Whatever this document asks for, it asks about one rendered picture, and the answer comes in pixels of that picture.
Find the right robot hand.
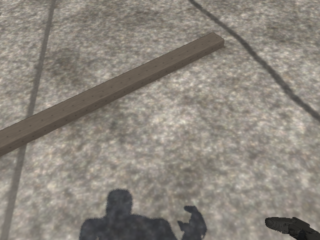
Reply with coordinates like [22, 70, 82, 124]
[265, 217, 320, 240]

